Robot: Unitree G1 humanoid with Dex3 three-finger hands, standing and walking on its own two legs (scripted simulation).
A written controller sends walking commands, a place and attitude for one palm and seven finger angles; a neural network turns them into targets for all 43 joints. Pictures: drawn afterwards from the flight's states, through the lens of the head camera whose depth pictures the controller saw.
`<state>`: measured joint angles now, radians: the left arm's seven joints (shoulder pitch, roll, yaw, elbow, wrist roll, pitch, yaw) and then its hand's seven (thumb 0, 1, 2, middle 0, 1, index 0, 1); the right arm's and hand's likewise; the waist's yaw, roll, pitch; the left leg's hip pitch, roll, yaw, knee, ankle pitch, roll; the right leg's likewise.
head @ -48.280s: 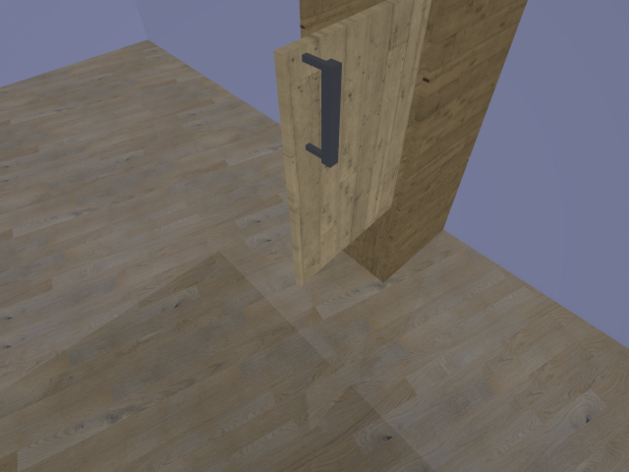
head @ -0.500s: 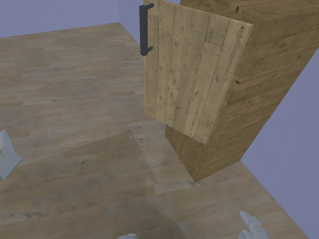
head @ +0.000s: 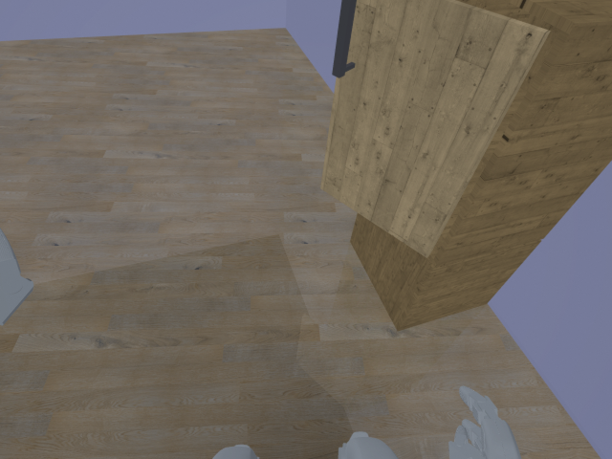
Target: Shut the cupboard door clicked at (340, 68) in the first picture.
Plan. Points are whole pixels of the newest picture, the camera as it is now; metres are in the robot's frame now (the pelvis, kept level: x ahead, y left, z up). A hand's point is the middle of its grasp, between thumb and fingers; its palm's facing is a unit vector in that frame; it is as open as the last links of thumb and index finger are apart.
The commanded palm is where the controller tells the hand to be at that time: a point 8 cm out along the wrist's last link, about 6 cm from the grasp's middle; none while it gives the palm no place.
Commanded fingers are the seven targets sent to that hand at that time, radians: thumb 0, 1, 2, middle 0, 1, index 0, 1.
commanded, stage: stop stepping back and stand still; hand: left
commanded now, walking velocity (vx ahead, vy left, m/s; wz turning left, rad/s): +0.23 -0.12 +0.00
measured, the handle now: (350, 31) +0.89 -0.02 +0.17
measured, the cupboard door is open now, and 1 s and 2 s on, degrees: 29 29 29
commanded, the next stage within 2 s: let the arm hang, fingers relaxed in 0.68 s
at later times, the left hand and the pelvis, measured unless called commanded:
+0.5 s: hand (11, 317) +0.18 +0.27 +0.19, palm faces +0.35 -0.83 -0.43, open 7.4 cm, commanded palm +0.12 +0.30 +0.20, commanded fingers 0.00 0.90 0.90 -0.20 -0.30 -0.20 -0.30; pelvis -0.05 +0.02 +0.03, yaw -7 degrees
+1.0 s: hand out of the picture +0.11 +0.21 -0.10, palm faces -0.14 -0.94 -0.30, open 7.4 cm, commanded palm none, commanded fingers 0.00 0.90 0.90 -0.20 -0.30 -0.20 -0.30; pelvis -0.06 +0.02 +0.02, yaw -7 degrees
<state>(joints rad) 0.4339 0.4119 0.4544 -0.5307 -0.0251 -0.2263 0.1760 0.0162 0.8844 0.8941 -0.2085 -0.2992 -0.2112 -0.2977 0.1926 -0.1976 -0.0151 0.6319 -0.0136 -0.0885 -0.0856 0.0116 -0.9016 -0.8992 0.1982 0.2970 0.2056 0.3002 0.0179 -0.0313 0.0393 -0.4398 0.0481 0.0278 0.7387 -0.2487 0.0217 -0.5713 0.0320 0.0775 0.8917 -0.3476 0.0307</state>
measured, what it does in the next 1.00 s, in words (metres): steps on the spot: right foot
